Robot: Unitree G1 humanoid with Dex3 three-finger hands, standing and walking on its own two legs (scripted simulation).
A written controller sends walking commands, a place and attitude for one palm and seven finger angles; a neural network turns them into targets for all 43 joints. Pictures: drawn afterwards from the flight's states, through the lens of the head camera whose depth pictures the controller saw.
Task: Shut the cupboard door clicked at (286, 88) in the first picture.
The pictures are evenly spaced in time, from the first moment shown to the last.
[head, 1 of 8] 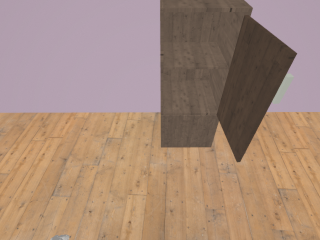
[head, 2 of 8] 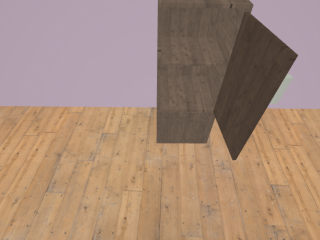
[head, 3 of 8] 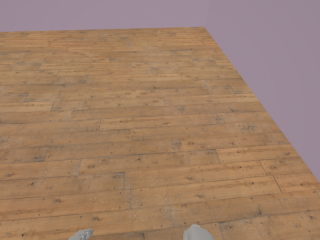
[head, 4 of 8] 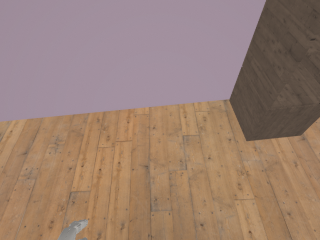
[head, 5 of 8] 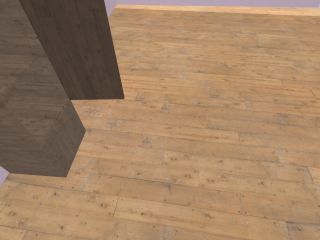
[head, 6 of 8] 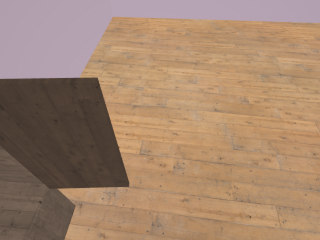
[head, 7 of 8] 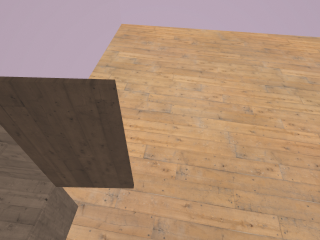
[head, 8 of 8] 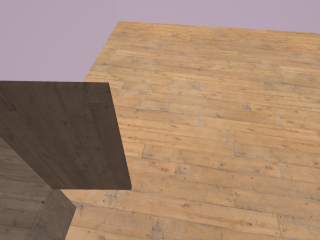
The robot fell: no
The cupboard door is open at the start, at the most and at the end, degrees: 95 95 95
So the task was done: no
